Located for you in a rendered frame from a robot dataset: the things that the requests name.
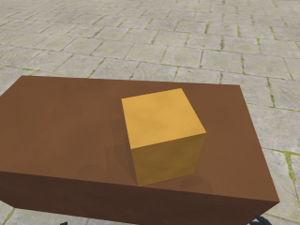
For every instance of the carton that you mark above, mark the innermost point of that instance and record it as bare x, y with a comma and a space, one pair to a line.
165, 135

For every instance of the pedestal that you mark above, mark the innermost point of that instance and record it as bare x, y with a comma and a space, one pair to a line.
64, 149

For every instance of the right robot hand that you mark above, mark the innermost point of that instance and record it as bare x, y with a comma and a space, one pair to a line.
261, 221

